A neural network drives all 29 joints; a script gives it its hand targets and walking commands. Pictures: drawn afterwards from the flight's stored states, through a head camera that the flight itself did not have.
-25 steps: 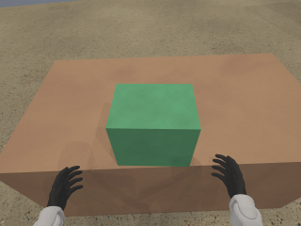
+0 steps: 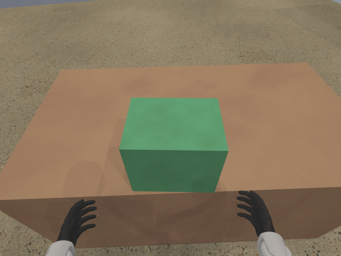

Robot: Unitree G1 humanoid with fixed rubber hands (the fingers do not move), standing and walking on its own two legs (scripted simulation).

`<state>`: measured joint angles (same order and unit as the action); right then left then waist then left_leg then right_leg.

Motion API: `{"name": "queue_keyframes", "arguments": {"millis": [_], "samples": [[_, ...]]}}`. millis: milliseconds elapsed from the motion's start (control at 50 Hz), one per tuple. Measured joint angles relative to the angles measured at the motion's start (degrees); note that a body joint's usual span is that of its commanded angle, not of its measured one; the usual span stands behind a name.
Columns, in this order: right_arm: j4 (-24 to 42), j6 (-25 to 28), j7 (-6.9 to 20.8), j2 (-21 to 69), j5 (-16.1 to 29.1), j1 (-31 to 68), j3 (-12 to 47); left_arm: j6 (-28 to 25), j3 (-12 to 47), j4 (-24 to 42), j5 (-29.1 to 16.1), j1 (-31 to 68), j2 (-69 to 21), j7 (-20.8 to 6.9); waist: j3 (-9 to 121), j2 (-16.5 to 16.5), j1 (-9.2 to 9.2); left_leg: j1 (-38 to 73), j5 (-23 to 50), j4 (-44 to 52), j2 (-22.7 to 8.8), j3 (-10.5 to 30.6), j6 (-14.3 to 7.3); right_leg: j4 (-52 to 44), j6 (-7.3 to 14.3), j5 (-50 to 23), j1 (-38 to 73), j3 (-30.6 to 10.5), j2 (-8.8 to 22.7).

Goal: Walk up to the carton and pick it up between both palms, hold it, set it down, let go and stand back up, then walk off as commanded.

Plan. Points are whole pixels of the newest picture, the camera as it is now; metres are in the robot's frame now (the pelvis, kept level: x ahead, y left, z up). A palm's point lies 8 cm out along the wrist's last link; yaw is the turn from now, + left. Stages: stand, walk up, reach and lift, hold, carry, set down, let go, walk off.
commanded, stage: set down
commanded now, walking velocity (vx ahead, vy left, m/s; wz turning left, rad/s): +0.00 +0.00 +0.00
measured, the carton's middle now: (173, 146) +0.45 -0.02 -0.03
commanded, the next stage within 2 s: let go in 0.80 s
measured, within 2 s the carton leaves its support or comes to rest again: neither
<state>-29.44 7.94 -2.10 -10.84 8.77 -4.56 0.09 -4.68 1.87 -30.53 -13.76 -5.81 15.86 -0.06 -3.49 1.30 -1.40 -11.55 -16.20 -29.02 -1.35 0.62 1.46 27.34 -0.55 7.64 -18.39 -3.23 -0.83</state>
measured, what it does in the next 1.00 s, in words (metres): stands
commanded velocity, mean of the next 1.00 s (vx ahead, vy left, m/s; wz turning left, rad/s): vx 0.00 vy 0.00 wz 0.00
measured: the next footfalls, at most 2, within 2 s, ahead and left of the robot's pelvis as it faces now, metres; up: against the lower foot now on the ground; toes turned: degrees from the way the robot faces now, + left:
none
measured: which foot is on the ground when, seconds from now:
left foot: down 0.00-1.00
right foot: down 0.00-1.00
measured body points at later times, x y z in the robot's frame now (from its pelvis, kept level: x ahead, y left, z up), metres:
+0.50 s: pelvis +0.01 +0.01 +0.00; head +0.04 +0.00 +0.45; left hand +0.21 +0.24 -0.07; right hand +0.22 -0.22 -0.07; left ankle -0.01 +0.14 -0.74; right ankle +0.08 -0.12 -0.74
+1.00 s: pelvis +0.01 +0.00 +0.00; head +0.05 -0.01 +0.45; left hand +0.20 +0.23 -0.08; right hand +0.20 -0.22 -0.09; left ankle -0.01 +0.14 -0.74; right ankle +0.08 -0.12 -0.74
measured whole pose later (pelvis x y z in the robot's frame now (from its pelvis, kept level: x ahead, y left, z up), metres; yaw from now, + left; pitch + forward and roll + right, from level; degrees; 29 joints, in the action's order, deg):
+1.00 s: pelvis +0.01 +0.00 +0.00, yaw +0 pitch -1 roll +0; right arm -40.2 9.8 1.2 -10.8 3.0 -5.1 0.1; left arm 6.0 1.9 -30.5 -7.0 -8.2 13.2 2.1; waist -5.5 1.3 -1.4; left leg -11.2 -17.0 -29.0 -1.6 0.6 1.5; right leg 26.6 -0.6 8.1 -17.7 -3.2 -1.0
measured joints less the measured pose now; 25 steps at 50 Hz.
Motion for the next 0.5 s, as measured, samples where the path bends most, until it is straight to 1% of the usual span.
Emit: {"name": "queue_keyframes", "arguments": {"millis": [160,340,500], "samples": [[-1.86,0.81,0.76,0.0,-0.62,-0.11,-0.01,2.09,-0.01,0.01,1.8,-0.62,-1.05,0.51,-0.98,0.0,0.0,0.34,-0.41,0.0,-0.01,0.0,0.0,-0.14,0.0,0.38,0.42,0.0,0.0],[-3.04,1.68,1.36,0.0,-0.7,-0.48,-0.01,3.52,-0.01,0.01,2.94,-1.97,-1.24,1.07,-1.64,0.0,0.0,0.37,-0.68,0.0,-0.02,0.0,0.0,-0.59,0.0,0.42,0.66,0.0,0.0],[-5.22,1.82,1.81,0.0,-1.74,-0.5,0.0,5.28,0.0,0.01,3.97,-2.35,-1.24,1.23,-1.65,0.0,0.0,0.37,-0.75,0.0,-0.03,0.0,0.0,-0.72,0.0,0.42,0.72,0.0,0.0]]}}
